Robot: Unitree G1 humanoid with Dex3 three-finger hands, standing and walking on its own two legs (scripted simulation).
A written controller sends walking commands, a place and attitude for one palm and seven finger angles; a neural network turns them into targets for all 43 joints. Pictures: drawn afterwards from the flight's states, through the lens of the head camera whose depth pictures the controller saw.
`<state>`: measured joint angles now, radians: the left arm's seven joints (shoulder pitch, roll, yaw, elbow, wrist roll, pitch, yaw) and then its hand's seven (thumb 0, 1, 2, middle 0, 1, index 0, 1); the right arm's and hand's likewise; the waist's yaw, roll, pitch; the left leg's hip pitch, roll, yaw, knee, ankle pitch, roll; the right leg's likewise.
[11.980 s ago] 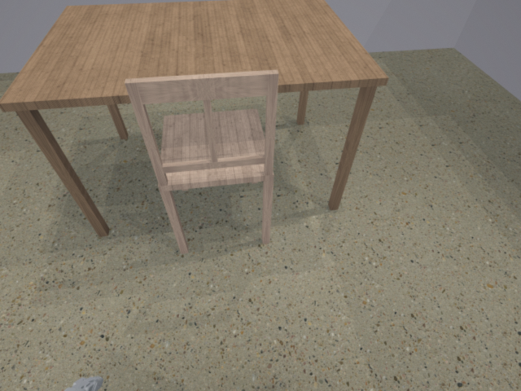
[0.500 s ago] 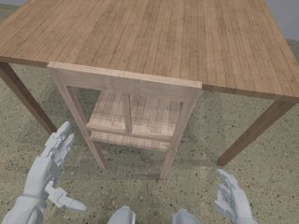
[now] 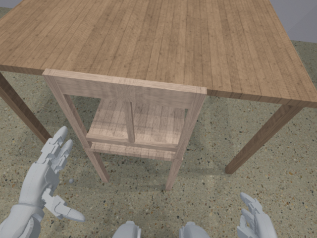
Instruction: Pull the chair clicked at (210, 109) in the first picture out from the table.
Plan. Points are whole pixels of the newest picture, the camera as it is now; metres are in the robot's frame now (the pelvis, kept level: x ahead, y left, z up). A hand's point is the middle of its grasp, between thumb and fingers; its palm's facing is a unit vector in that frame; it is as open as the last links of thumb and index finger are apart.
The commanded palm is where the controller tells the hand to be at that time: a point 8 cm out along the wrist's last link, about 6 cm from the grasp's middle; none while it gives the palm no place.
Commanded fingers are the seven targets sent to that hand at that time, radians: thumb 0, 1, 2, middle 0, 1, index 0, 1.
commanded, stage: raise the hand toward the chair's back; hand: left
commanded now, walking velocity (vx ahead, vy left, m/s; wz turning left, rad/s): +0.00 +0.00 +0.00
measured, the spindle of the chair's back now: (129, 122) +0.45 +0.11 -0.04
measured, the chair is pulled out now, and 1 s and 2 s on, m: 0.00 0.00 0.00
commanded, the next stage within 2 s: aim the fingers beside a spindle in 0.20 s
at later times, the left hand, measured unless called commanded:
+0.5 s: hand (81, 180) +0.24 +0.19 +0.04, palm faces -0.09 -1.00 -0.03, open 16.9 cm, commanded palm +0.23 +0.24 +0.04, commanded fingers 0.00 -0.50 0.30 -0.06 -0.08 -0.06 -0.08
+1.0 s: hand (99, 172) +0.27 +0.16 +0.02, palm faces -0.11 -0.99 -0.02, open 16.9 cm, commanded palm +0.26 +0.21 +0.02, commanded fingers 0.00 -0.50 0.30 -0.06 -0.08 -0.06 -0.08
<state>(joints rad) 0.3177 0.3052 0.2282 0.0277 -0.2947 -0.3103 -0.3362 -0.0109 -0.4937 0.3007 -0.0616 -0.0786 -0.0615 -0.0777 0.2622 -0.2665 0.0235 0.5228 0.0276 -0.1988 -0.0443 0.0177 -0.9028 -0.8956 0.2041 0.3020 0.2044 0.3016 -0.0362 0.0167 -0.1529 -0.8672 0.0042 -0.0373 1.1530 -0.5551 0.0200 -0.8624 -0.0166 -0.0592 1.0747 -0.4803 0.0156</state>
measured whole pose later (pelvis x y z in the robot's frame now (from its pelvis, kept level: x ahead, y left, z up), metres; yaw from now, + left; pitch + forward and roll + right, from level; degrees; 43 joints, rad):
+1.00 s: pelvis +0.00 -0.01 -0.02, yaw +0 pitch +19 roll -2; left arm 0.21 0.25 0.12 0.05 -0.23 -0.32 -0.25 -0.01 -0.49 0.30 -0.06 -0.08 -0.06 -0.08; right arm 0.24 -0.25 0.03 0.51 0.01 -0.17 -0.04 0.02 -0.90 -0.90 0.20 0.30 0.20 0.30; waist -0.04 0.02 -0.17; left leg -0.99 0.00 -0.04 1.24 -0.59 0.01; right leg -0.99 -0.02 -0.06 1.18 -0.52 0.01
